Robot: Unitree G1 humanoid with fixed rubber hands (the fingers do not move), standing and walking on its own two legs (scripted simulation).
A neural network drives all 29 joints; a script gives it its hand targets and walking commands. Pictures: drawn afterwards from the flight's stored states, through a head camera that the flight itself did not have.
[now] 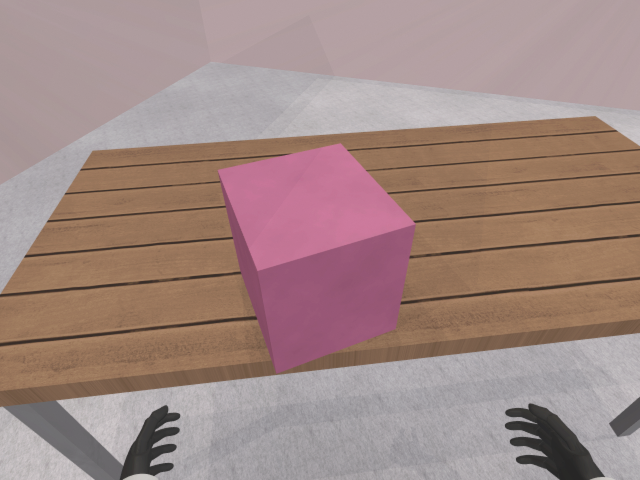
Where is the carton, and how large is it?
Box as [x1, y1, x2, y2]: [218, 143, 415, 373]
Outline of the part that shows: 340,143 218,170 240,270 276,373 395,328 415,224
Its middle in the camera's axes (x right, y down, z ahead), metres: -0.02 +0.02 +0.63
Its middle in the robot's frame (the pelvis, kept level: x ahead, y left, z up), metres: +0.46 +0.03 +0.04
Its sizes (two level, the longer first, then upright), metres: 0.234 0.210 0.230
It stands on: a table, 0.69 m high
